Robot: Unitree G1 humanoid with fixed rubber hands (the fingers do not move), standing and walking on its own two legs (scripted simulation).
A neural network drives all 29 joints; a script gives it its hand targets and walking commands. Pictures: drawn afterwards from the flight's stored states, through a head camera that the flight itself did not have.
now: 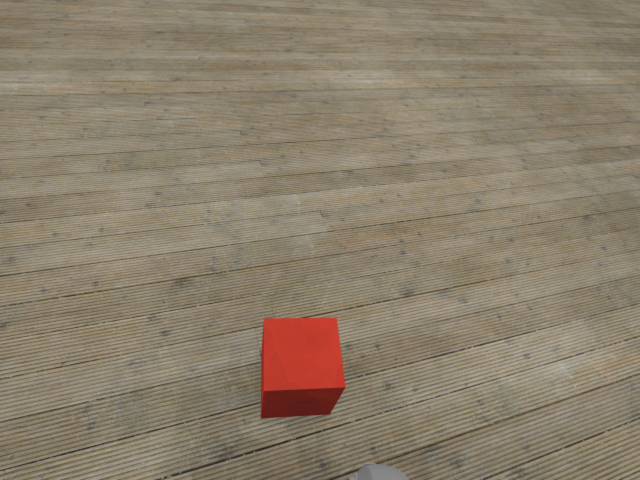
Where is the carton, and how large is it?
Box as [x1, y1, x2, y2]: [261, 318, 344, 417]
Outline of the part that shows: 265,318 263,325 261,352 261,417 329,413 344,388 344,379 336,318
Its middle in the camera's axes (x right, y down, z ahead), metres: -0.07 +0.39 +1.13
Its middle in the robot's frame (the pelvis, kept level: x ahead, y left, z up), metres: +0.50 -0.03 -0.65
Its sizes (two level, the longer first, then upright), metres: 0.210 0.200 0.250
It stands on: the floor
